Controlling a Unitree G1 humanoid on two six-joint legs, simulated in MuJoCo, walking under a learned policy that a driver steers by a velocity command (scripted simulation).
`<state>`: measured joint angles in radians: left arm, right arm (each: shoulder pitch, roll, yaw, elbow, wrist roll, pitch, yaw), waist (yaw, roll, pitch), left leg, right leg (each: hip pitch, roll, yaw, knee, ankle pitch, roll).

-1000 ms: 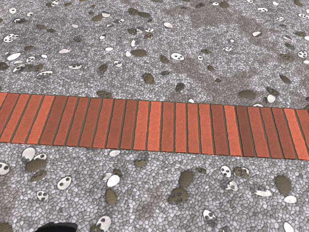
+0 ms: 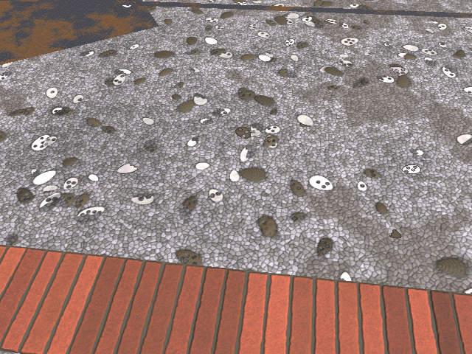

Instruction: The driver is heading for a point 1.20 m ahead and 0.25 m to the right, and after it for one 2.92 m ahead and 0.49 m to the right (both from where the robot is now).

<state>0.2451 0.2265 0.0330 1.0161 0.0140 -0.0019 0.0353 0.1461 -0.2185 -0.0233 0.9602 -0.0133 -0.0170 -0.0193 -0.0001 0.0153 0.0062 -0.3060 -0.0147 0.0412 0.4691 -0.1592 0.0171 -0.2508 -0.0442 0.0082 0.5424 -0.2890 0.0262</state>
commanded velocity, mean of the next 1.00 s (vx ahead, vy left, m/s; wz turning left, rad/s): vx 0.06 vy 0.00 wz -0.01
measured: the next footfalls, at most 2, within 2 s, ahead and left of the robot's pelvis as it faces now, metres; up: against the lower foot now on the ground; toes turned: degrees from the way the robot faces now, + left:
right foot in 1.50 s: +0.45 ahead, -0.14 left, +0.00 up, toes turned -20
left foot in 2.00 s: +0.63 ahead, +0.01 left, +0.00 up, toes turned -26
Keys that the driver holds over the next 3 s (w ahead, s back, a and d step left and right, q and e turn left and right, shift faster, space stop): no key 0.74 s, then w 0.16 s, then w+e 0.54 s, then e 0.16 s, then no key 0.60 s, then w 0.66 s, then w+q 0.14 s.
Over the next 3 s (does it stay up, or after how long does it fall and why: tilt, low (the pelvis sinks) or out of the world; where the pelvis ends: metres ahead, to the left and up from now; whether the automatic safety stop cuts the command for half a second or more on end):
stays up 0.74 -0.20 -0.01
